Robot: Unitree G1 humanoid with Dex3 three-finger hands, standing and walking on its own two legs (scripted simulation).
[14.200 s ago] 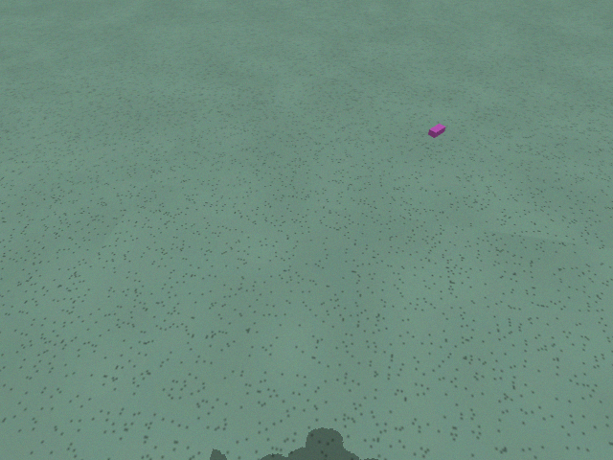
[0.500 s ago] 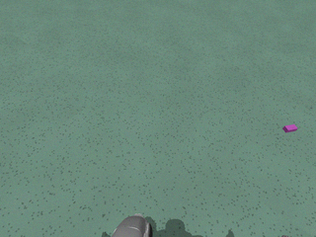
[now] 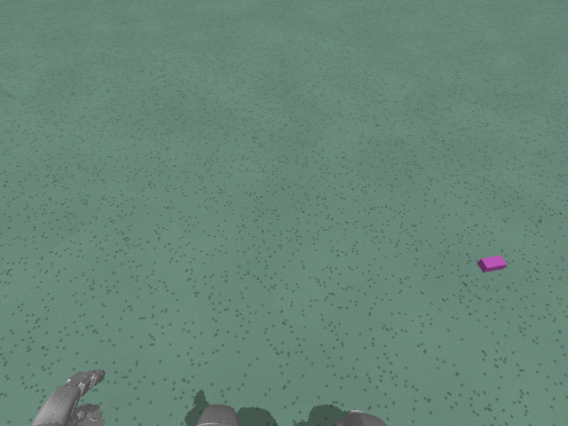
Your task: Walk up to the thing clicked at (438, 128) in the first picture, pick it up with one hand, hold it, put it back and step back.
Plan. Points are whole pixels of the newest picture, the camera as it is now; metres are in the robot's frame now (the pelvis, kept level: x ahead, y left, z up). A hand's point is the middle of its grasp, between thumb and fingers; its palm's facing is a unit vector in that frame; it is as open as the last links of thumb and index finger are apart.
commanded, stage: walk up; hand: left
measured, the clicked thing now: (492, 263) +0.83 -0.81 -0.72
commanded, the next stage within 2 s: none
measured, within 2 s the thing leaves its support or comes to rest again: neither
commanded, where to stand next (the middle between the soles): +0.50 -1.14 m, yaw +16 degrees
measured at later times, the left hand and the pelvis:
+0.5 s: hand (244, 402) +0.18 +0.08 -0.14, palm faces +0.03 -0.96 -0.28, open 7.4 cm; pelvis +0.12 -0.20 +0.01, yaw +5 degrees
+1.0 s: hand (379, 384) +0.22 -0.14 -0.15, palm faces +0.12 -0.94 -0.33, open 7.4 cm; pelvis +0.22 -0.42 +0.01, yaw +10 degrees
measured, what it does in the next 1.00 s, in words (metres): steps to the right: left foot, then right foot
